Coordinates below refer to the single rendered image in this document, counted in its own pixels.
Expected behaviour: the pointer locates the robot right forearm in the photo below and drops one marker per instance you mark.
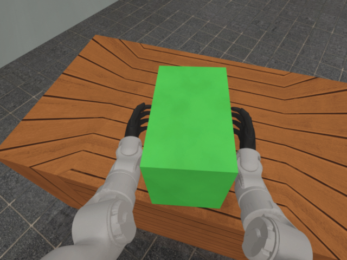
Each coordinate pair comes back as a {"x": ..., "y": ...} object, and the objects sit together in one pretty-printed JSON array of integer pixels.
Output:
[{"x": 251, "y": 192}]

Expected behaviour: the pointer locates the left robot hand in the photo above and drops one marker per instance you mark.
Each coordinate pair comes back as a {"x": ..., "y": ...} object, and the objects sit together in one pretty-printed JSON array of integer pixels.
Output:
[{"x": 133, "y": 126}]

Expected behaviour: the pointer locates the right robot upper arm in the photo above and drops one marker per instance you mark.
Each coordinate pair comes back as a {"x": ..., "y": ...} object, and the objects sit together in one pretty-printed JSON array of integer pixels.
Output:
[{"x": 268, "y": 239}]

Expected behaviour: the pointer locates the right robot hand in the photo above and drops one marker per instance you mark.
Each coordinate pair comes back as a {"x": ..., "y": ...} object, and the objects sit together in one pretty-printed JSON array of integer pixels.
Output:
[{"x": 246, "y": 133}]

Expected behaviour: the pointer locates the left robot upper arm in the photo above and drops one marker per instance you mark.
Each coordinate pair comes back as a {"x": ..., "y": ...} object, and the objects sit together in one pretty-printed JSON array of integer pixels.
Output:
[{"x": 100, "y": 232}]

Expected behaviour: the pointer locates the pedestal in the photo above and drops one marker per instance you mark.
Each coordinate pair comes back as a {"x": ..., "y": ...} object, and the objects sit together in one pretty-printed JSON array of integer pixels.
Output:
[{"x": 67, "y": 143}]

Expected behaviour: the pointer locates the carton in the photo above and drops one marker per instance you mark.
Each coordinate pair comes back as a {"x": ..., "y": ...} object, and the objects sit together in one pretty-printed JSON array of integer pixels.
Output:
[{"x": 189, "y": 155}]

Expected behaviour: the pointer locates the robot left forearm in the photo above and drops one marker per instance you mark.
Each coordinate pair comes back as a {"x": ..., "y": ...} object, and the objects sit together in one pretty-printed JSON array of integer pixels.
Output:
[{"x": 123, "y": 177}]

